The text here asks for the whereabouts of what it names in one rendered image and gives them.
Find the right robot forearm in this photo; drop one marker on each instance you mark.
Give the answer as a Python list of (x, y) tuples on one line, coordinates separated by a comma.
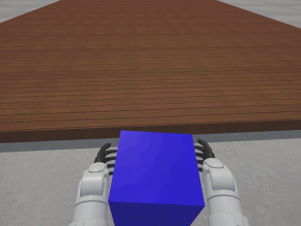
[(222, 194)]

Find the left robot hand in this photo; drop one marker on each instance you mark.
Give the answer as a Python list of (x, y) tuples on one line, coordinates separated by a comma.
[(101, 156)]

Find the left robot forearm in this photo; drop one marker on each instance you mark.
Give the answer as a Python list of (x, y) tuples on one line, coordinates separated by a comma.
[(90, 208)]

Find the carton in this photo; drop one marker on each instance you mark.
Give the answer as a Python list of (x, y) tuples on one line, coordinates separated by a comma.
[(155, 180)]

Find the right robot hand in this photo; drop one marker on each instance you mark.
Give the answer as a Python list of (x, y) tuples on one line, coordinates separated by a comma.
[(207, 152)]

